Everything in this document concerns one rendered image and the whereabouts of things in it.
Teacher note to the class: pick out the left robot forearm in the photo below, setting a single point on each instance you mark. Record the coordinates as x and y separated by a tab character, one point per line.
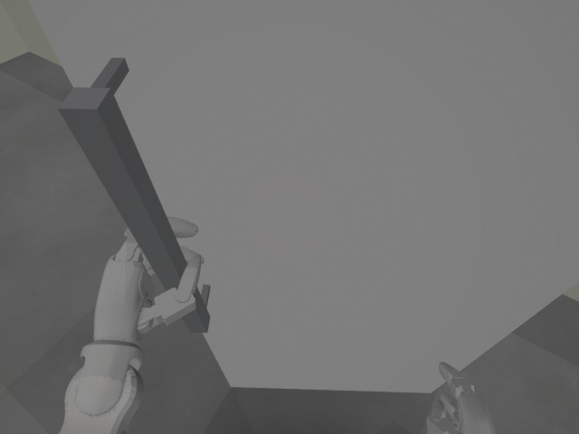
103	396

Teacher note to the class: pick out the left robot hand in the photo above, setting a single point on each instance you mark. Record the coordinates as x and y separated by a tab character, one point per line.
126	285

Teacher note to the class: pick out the handle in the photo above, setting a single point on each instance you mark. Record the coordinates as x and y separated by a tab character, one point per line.
94	118

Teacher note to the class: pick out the fridge door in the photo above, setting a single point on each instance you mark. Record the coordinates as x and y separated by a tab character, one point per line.
379	186

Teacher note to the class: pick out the right robot hand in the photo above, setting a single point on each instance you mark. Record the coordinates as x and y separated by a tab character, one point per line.
469	413

